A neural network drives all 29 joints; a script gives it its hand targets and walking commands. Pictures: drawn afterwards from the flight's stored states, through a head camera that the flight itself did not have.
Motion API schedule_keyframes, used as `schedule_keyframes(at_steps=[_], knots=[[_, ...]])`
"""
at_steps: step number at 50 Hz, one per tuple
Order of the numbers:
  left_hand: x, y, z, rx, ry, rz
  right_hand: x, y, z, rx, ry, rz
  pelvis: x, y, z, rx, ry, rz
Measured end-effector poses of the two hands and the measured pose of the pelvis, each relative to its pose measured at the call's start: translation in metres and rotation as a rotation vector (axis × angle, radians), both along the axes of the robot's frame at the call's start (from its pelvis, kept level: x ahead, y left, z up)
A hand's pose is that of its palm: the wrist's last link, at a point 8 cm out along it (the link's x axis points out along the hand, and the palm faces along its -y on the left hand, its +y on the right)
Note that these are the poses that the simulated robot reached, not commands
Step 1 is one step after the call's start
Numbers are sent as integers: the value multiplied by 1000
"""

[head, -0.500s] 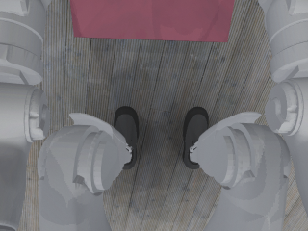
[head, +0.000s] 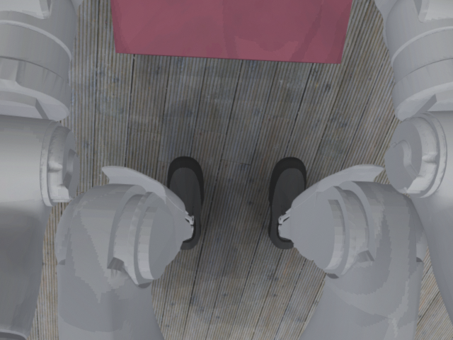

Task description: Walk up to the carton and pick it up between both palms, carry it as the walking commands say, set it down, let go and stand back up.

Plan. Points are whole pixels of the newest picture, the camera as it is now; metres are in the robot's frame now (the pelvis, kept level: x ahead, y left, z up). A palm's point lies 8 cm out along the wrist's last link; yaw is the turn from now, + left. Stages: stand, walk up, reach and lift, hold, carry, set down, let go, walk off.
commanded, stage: reach and lift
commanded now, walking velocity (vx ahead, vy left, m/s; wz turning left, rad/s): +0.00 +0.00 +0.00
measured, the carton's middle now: out of the picture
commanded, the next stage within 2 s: none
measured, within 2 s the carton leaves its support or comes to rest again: leaves its support in 0.52 s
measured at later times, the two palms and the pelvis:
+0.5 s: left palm out of the picture +0.57 +0.17 -0.18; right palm out of the picture +0.56 -0.19 -0.18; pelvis +0.00 +0.00 +0.00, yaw +0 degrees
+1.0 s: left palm out of the picture +0.57 +0.17 -0.12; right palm out of the picture +0.55 -0.19 -0.13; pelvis -0.01 -0.01 +0.01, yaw -1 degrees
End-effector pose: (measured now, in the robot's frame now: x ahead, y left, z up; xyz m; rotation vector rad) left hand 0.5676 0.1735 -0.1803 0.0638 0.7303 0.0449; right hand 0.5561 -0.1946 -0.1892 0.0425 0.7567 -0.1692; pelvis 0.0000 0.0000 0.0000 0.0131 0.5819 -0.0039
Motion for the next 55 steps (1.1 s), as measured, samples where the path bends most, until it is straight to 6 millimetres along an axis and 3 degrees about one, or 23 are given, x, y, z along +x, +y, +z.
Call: schedule_keyframes(at_steps=[24, 41, 55], knots=[[0, -1, 3, 20, 18, 19, 0, 3, 6, -56, 12, 8, 0, 0, 1, -2, -10, -3], [8, -12, 62, 77, -41, 37, -7, 0, 47, -61, -33, -32, -11, -7, 6, 9, -89, -10], [-4, -7, 64, 95, -22, 50, -9, 5, 65, -69, -29, -28, -13, -4, 13, 1, -103, -14]])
